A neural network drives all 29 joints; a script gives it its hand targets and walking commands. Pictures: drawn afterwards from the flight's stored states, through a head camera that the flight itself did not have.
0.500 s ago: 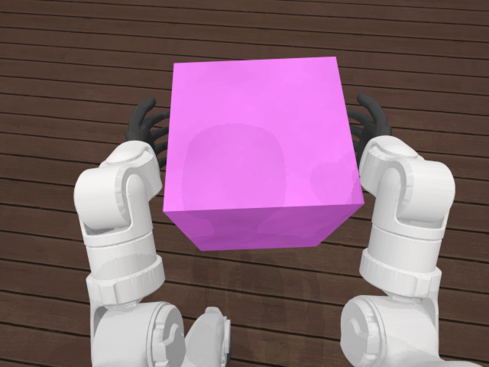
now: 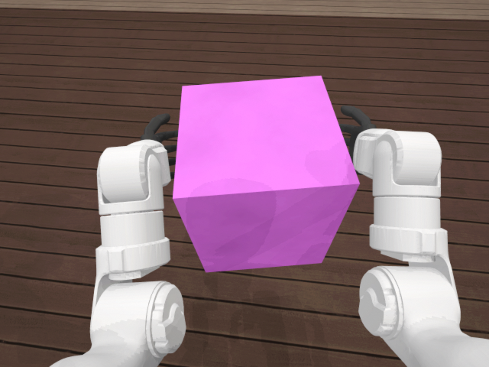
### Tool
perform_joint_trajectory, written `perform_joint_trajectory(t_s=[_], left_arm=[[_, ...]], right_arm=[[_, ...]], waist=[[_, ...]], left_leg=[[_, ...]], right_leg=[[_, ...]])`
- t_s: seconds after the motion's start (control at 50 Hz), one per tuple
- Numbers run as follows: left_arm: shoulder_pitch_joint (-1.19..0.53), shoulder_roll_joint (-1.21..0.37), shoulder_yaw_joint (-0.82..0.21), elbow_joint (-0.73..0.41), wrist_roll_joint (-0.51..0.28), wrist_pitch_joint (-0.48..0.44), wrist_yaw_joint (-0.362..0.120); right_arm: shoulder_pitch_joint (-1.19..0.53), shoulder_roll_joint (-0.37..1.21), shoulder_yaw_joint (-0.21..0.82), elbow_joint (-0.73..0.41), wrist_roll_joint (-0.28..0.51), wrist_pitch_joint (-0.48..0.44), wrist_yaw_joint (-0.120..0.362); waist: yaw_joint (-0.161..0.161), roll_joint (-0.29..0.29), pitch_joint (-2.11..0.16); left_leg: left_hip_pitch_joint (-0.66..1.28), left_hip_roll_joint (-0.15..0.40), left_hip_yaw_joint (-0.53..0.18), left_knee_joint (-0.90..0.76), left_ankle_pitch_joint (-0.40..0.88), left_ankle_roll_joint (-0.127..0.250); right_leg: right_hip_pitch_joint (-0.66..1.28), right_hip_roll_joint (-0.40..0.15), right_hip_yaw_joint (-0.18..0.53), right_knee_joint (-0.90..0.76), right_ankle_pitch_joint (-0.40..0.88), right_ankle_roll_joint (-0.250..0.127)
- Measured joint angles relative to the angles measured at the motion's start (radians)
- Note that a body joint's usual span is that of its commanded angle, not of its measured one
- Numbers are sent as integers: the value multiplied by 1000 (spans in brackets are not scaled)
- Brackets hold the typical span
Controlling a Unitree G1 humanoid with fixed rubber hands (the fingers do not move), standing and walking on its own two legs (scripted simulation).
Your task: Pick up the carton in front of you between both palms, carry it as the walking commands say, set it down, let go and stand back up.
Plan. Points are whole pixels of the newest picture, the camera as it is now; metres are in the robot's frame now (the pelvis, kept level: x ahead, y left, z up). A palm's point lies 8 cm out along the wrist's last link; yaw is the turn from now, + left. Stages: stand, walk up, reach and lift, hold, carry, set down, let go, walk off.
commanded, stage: carry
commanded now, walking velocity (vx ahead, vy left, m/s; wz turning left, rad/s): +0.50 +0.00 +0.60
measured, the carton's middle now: (258, 182) +0.40 -0.03 +0.09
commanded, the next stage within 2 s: none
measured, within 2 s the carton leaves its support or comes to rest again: neither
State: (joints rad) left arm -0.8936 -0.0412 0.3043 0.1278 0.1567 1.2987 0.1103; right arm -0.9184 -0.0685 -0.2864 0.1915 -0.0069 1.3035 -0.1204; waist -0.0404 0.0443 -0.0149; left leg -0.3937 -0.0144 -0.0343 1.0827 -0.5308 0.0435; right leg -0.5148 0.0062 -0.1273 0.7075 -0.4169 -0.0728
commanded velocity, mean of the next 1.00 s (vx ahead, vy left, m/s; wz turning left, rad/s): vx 0.50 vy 0.00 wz -0.07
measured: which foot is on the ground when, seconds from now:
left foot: up 0.00-0.32, down 0.34-0.74, up 0.76-1.00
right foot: down 0.00-0.32, up 0.34-0.72, down 0.74-1.00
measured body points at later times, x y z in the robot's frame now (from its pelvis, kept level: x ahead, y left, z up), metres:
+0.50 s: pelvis +0.31 +0.06 +0.04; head +0.37 +0.06 +0.49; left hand +0.68 +0.28 +0.17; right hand +0.73 -0.02 +0.17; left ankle +0.35 +0.11 -0.68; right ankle +0.27 -0.09 -0.54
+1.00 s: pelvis +0.63 +0.12 +0.10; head +0.67 +0.14 +0.55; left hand +0.97 +0.38 +0.26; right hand +1.06 +0.09 +0.27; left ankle +0.67 +0.25 -0.58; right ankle +0.65 +0.03 -0.63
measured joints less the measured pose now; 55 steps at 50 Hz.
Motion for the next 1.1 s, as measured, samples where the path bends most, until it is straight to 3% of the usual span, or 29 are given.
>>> perform_joint_trajectory(t_s=[0.06,0.12,0.2,0.26,0.32,0.34,0.36,0.42,0.48,0.52,0.58,0.66,0.72,0.76,0.8,0.84,0.88,0.94,1.0,1.06,1.1], left_arm=[[53,16,-14,-25,-41,24,11],[68,30,-16,-61,-86,32,26],[48,39,-8,-81,-120,22,37],[22,46,-5,-51,-129,14,37],[13,54,-2,-8,-128,11,33],[19,62,-1,2,-125,12,28],[23,69,1,14,-121,10,20],[47,70,11,27,-106,11,7],[59,44,27,-5,-75,25,5],[62,30,34,-40,-59,27,5],[70,20,36,-97,-49,25,3],[76,26,25,-158,-58,24,3],[59,44,6,-141,-74,22,3],[40,45,-17,-86,-79,9,6],[26,43,-48,-31,-82,3,21],[25,53,-69,5,-100,9,34],[31,65,-85,16,-128,16,45],[14,75,-90,10,-162,24,73],[-24,75,-74,17,-160,21,75],[-52,78,-59,56,-146,22,69],[-54,97,-49,90,-139,22,55]], right_arm=[[7,20,15,5,-28,25,-2],[9,40,13,-40,-51,44,-1],[2,57,-4,-107,-77,59,-2],[-6,60,-15,-114,-93,66,-1],[-12,59,-11,-75,-99,62,0],[-11,64,-4,-53,-102,54,0],[-7,68,6,-35,-105,43,-1],[31,72,42,-14,-90,27,-7],[73,60,61,-45,-43,25,-21],[82,55,63,-66,-18,16,-30],[81,60,55,-97,-4,-2,-36],[72,74,42,-145,-11,-8,-37],[58,76,29,-157,-27,6,-34],[57,59,17,-148,-39,20,-23],[62,44,0,-125,-48,29,-5],[59,44,-19,-96,-62,37,6],[53,54,-37,-87,-79,49,9],[32,66,-57,-101,-103,57,7],[6,65,-71,-108,-108,55,9],[-6,61,-69,-76,-112,49,13],[-12,71,-51,-27,-122,33,13]], waist=[[60,-16,4],[111,-29,23],[150,-30,28],[153,-34,13],[114,-41,4],[87,-47,6],[59,-58,12],[-21,-53,34],[-74,-38,65],[-86,-32,82],[-78,-31,84],[-37,-32,60],[10,-22,30],[58,-2,22],[116,-7,18],[159,-29,22],[185,-46,29],[194,-63,36],[184,-66,21],[152,-74,-17],[115,-87,-40]], left_leg=[[-161,2,32,223,80,11],[-287,13,46,243,124,12],[-388,26,72,87,152,6],[-379,28,133,-144,205,21],[-269,-24,217,-363,224,64],[-223,-48,225,-400,257,71],[-209,-64,224,-373,244,64],[-147,-97,184,-371,173,52],[-61,-111,134,-456,170,36],[-8,-108,110,-501,160,34],[64,-96,88,-548,128,27],[174,-66,75,-617,75,1],[245,-25,89,-611,14,-15],[238,23,121,-455,-11,-28],[125,21,71,-116,59,-50],[-12,-14,18,185,51,-55],[-122,-18,5,274,59,-45],[-236,4,11,143,43,-43],[-267,26,16,-139,79,-54],[-188,30,55,-437,185,-60],[-142,24,99,-454,240,-58]], right_leg=[[107,-23,-15,-95,-14,12],[210,-45,-39,-180,-33,10],[336,-66,-83,-259,-79,27],[432,-79,-120,-302,-129,51],[491,-120,-157,-203,-192,79],[476,-149,-154,-79,-200,85],[425,-163,-103,100,-158,96],[186,-74,88,643,-104,102],[-22,-33,138,785,-75,83],[-134,-36,144,733,-73,73],[-259,-57,128,598,-63,63],[-296,-66,78,313,34,41],[-218,-22,14,88,78,1],[-130,26,-18,5,143,-51],[-89,51,-11,16,102,-77],[-35,66,18,-24,75,-81],[28,71,47,-90,77,-64],[103,64,85,-158,65,-60],[149,55,121,-174,26,-42],[184,41,162,-117,-61,-14],[168,24,180,32,-142,-4]])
